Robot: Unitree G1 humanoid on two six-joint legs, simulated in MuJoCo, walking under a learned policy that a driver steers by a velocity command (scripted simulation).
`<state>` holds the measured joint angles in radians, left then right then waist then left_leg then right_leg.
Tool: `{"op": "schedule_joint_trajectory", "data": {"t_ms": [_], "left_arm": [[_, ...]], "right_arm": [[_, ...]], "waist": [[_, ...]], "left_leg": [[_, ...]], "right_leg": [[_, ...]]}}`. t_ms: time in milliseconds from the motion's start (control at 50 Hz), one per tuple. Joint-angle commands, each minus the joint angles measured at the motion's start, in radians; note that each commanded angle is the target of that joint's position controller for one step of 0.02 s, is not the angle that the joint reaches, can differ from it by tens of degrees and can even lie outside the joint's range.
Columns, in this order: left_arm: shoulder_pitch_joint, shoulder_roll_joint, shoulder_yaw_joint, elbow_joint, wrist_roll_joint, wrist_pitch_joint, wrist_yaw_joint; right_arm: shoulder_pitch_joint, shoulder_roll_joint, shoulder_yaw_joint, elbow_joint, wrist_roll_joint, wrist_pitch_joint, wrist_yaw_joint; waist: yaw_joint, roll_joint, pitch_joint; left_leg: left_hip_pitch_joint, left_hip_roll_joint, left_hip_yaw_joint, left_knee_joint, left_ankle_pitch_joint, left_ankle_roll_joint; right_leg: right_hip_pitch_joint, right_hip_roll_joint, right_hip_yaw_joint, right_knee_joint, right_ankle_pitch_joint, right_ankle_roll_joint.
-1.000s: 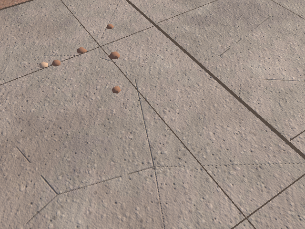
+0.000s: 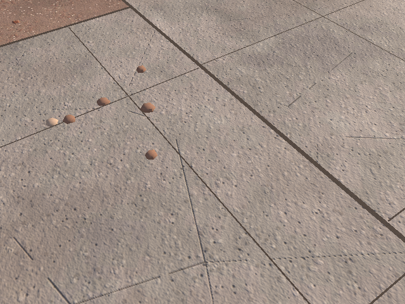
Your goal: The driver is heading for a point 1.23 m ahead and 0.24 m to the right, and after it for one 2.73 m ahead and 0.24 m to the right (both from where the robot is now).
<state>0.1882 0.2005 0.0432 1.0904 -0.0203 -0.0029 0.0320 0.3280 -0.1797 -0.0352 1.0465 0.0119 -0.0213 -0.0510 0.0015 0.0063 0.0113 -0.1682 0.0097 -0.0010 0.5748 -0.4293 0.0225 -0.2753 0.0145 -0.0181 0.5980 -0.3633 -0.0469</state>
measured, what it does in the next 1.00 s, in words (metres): walks ahead: right foot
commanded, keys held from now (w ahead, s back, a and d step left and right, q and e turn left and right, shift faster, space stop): w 0.90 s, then w+e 0.10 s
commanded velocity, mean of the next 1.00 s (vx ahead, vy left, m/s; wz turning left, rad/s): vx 0.43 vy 0.00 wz -0.01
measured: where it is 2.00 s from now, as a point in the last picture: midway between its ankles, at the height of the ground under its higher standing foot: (240, 179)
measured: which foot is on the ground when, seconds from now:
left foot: down 0.00-0.58, up 0.60-1.00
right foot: down 0.00-0.18, up 0.20-0.54, down 0.56-1.00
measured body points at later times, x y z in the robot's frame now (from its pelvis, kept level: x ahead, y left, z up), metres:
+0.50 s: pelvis +0.17 +0.00 -0.01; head +0.21 +0.01 +0.44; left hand +0.42 +0.21 -0.10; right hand +0.03 -0.23 -0.13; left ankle -0.03 +0.12 -0.73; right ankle +0.35 -0.12 -0.70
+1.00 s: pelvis +0.44 -0.02 +0.01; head +0.46 -0.02 +0.46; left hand +0.41 +0.24 -0.13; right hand +0.64 -0.26 -0.09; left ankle +0.64 +0.15 -0.68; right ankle +0.36 -0.11 -0.73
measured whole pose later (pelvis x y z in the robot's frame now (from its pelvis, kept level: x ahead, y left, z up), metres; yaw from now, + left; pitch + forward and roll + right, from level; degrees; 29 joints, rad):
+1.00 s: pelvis +0.44 -0.02 +0.01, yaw -1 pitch +2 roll -2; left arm 0.38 0.23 0.04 1.03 -0.01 -0.08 0.00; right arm 0.05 -0.24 -0.06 0.86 0.02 -0.09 0.00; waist 0.09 0.03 -0.01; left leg -0.66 0.12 -0.03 0.61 0.08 0.00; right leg 0.00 0.07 -0.04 0.21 -0.24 -0.05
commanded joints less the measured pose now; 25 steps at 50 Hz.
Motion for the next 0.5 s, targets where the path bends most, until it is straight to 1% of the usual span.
{"op": "schedule_joint_trajectory", "data": {"t_ms": [20, 40, 60, 80, 100, 120, 140, 160, 180, 200, 220, 240, 260, 280, 300, 320, 340, 360, 380, 400, 420, 440, 460, 480, 500], "left_arm": [[0.041, 0.125, 0.026, -0.030, -0.012, -0.045, -0.006], [0.075, 0.136, 0.030, -0.023, -0.013, -0.057, -0.011], [0.106, 0.152, 0.035, -0.018, -0.014, -0.065, -0.016], [0.123, 0.168, 0.038, -0.017, -0.013, -0.069, -0.019], [0.120, 0.174, 0.039, -0.024, -0.009, -0.071, -0.020], [0.085, 0.179, 0.038, -0.041, -0.009, -0.072, -0.021], [0.011, 0.178, 0.036, -0.070, -0.014, -0.072, -0.022], [-0.098, 0.153, 0.028, -0.112, -0.021, -0.073, -0.025], [-0.182, 0.087, 0.011, -0.155, -0.025, -0.089, -0.029], [-0.199, 0.081, 0.008, -0.189, -0.015, -0.116, -0.034], [-0.198, 0.124, 0.019, -0.179, -0.008, -0.127, -0.039], [-0.163, 0.112, 0.017, -0.171, -0.018, -0.131, -0.048], [-0.150, 0.097, 0.013, -0.168, -0.026, -0.131, -0.054], [-0.164, 0.089, 0.011, -0.176, -0.026, -0.129, -0.058], [-0.179, 0.081, 0.011, -0.187, -0.020, -0.125, -0.061], [-0.188, 0.065, 0.006, -0.197, -0.017, -0.121, -0.067], [-0.212, 0.050, -0.001, -0.210, -0.013, -0.117, -0.074], [-0.250, 0.034, -0.010, -0.226, -0.007, -0.112, -0.080], [-0.297, 0.017, -0.019, -0.246, -0.002, -0.108, -0.083], [-0.330, 0.021, -0.020, -0.263, -0.002, -0.102, -0.082], [-0.346, 0.041, -0.017, -0.276, -0.006, -0.097, -0.081], [-0.355, 0.064, -0.013, -0.288, -0.011, -0.093, -0.079], [-0.362, 0.086, -0.008, -0.298, -0.013, -0.092, -0.078], [-0.351, 0.110, 0.001, -0.304, -0.013, -0.094, -0.078], [-0.312, 0.134, 0.013, -0.300, -0.012, -0.096, -0.077]], "right_arm": [[0.024, -0.077, -0.014, -0.040, 0.011, -0.043, 0.002], [0.011, -0.067, -0.013, -0.047, 0.010, -0.055, 0.009], [0.000, -0.051, -0.011, -0.056, 0.010, -0.066, 0.016], [-0.004, -0.036, -0.008, -0.062, 0.012, -0.073, 0.023], [-0.005, -0.039, -0.010, -0.063, 0.013, -0.077, 0.028], [0.016, -0.037, -0.010, -0.057, 0.013, -0.080, 0.032], [0.077, -0.030, -0.009, -0.035, 0.013, -0.083, 0.034], [0.180, -0.047, -0.015, 0.003, 0.015, -0.087, 0.034], [0.310, -0.132, -0.040, 0.053, 0.021, -0.092, 0.028], [0.382, -0.234, -0.068, 0.069, 0.021, -0.095, 0.034], [0.386, -0.170, -0.051, 0.061, -0.004, -0.097, 0.039], [0.360, -0.136, -0.040, 0.052, -0.017, -0.099, 0.042], [0.325, -0.131, -0.035, 0.038, -0.016, -0.097, 0.047], [0.295, -0.118, -0.025, 0.034, -0.008, -0.088, 0.050], [0.272, -0.090, -0.012, 0.029, -0.008, -0.078, 0.049], [0.254, -0.070, -0.004, 0.021, -0.010, -0.069, 0.047], [0.216, -0.066, 0.002, 0.003, -0.013, -0.064, 0.041], [0.178, -0.078, 0.003, -0.016, -0.016, -0.064, 0.035], [0.171, -0.106, -0.001, -0.025, -0.017, -0.067, 0.028], [0.189, -0.144, -0.009, -0.023, -0.014, -0.073, 0.023], [0.208, -0.173, -0.018, -0.015, -0.008, -0.079, 0.022], [0.215, -0.182, -0.023, -0.007, 0.001, -0.083, 0.021], [0.219, -0.181, -0.026, -0.002, 0.007, -0.085, 0.023], [0.217, -0.183, -0.029, 0.001, 0.008, -0.084, 0.024], [0.212, -0.192, -0.034, 0.002, 0.004, -0.078, 0.025]], "waist": [[0.020, -0.046, 0.144], [0.030, -0.065, 0.130], [0.034, -0.104, 0.112], [0.030, -0.146, 0.093], [0.021, -0.150, 0.086], [-0.004, -0.145, 0.089], [-0.050, -0.139, 0.096], [-0.112, -0.090, 0.103], [-0.154, 0.103, 0.103], [-0.162, 0.303, 0.087], [-0.151, 0.208, 0.084], [-0.114, 0.132, 0.078], [-0.092, 0.095, 0.071], [-0.076, 0.062, 0.089], [-0.062, 0.059, 0.096], [-0.052, 0.071, 0.102], [-0.043, 0.074, 0.115], [-0.041, 0.072, 0.130], [-0.049, 0.080, 0.138], [-0.054, 0.098, 0.140], [-0.050, 0.114, 0.144], [-0.042, 0.120, 0.153], [-0.035, 0.119, 0.154], [-0.018, 0.123, 0.134], [0.010, 0.141, 0.088]], "left_leg": [[-0.244, 0.026, -0.041, -0.083, -0.226, 0.072], [-0.271, 0.018, -0.026, -0.037, -0.174, 0.071], [-0.288, 0.002, 0.002, 0.023, -0.109, 0.069], [-0.280, -0.012, 0.026, 0.074, -0.046, 0.071], [-0.242, -0.014, 0.026, 0.088, -0.026, 0.084], [-0.173, -0.011, 0.023, 0.056, -0.022, 0.102], [-0.064, -0.004, 0.013, -0.032, -0.005, 0.122], [0.072, 0.023, -0.036, -0.140, 0.004, 0.143], [0.249, 0.129, -0.236, -0.254, -0.012, 0.186], [0.430, 0.317, -0.515, -0.341, 0.197, 0.250], [0.485, 0.362, -0.563, -0.313, 0.355, 0.267], [0.515, 0.357, -0.514, -0.289, 0.450, 0.252], [0.527, 0.343, -0.447, -0.295, 0.505, 0.237], [0.503, 0.333, -0.377, -0.320, 0.549, 0.215], [0.451, 0.305, -0.305, -0.350, 0.577, 0.188], [0.386, 0.268, -0.245, -0.382, 0.572, 0.169], [0.285, 0.226, -0.184, -0.416, 0.550, 0.155], [0.166, 0.180, -0.119, -0.442, 0.516, 0.141], [0.068, 0.152, -0.077, -0.477, 0.488, 0.134], [0.021, 0.157, -0.071, -0.517, 0.476, 0.139], [0.024, 0.177, -0.074, -0.538, 0.475, 0.143], [0.062, 0.193, -0.069, -0.536, 0.492, 0.139], [0.115, 0.207, -0.063, -0.513, 0.550, 0.131], [0.173, 0.221, -0.056, -0.462, 0.682, 0.118], [0.224, 0.234, -0.047, -0.385, 0.866, 0.104]], "right_leg": [[-0.012, -0.112, 0.185, -0.200, -0.380, -0.099], [0.025, -0.152, 0.253, -0.229, -0.384, -0.125], [0.058, -0.206, 0.347, -0.280, -0.402, -0.160], [0.071, -0.259, 0.442, -0.336, -0.416, -0.196], [0.044, -0.286, 0.493, -0.369, -0.414, -0.213], [-0.013, -0.285, 0.487, -0.373, -0.392, -0.210], [-0.098, -0.255, 0.423, -0.342, -0.332, -0.183], [-0.213, -0.185, 0.287, -0.246, -0.223, -0.128], [-0.393, -0.042, 0.062, 0.020, -0.048, -0.039], [-0.594, 0.023, -0.056, 0.289, -0.005, 0.004], [-0.715, 0.000, 0.005, 0.471, -0.168, -0.002], [-0.778, -0.036, 0.044, 0.589, -0.140, -0.020], [-0.822, -0.061, 0.044, 0.643, -0.088, -0.030], [-0.842, -0.088, 0.039, 0.637, -0.042, -0.034], [-0.806, -0.110, 0.030, 0.602, 0.005, -0.031], [-0.750, -0.113, 0.008, 0.544, 0.052, -0.022], [-0.662, -0.102, -0.019, 0.446, 0.123, -0.009], [-0.544, -0.084, -0.043, 0.322, 0.217, 0.005], [-0.417, -0.061, -0.063, 0.202, 0.305, 0.013], [-0.325, -0.041, -0.076, 0.127, 0.354, 0.015], [-0.279, -0.031, -0.075, 0.087, 0.371, 0.011], [-0.273, -0.031, -0.063, 0.043, 0.374, -0.002], [-0.272, -0.028, -0.057, 0.000, 0.369, -0.018], [-0.248, -0.017, -0.056, -0.031, 0.358, -0.035], [-0.190, 0.002, -0.063, -0.038, 0.339, -0.052]]}}
Velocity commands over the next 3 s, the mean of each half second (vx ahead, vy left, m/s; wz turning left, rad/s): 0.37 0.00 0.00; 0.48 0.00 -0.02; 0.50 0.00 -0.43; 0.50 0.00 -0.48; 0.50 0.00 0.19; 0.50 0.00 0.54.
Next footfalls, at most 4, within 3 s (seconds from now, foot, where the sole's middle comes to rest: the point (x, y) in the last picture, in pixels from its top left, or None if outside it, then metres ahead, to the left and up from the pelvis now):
0.56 right None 0.40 -0.12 -0.77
1.12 left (176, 257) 0.70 0.13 -0.77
1.64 right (260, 207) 0.91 -0.19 -0.77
2.20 left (249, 137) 1.29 -0.17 -0.77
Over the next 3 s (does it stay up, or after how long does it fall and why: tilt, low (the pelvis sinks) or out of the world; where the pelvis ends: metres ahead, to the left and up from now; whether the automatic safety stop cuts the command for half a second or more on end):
stays up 1.48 -0.35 0.01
